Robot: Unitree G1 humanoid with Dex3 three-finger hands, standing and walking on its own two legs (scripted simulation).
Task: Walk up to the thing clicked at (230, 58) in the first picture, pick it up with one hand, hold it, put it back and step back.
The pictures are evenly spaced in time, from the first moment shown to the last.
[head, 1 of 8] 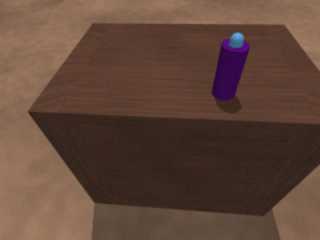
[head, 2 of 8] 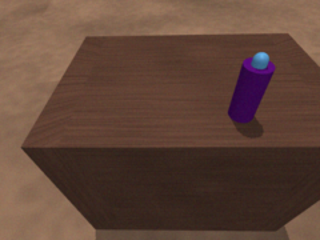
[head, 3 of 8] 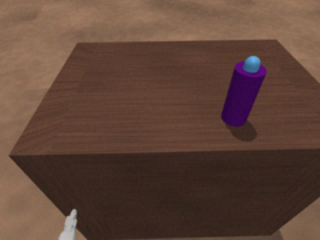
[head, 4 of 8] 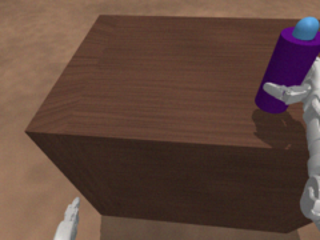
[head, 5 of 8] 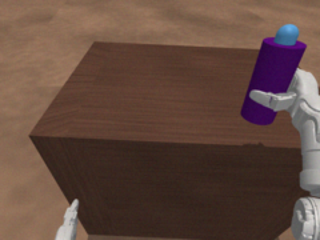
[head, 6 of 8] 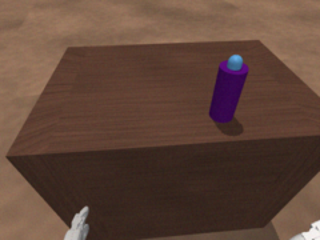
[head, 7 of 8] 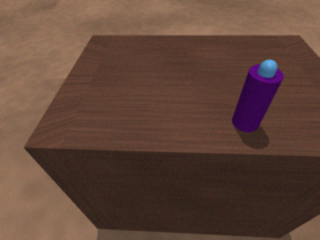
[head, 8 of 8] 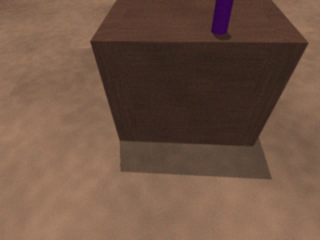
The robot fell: no
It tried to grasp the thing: yes
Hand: right
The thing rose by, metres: 0.22
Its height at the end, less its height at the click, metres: +0.00
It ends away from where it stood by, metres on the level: 0.02
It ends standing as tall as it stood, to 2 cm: yes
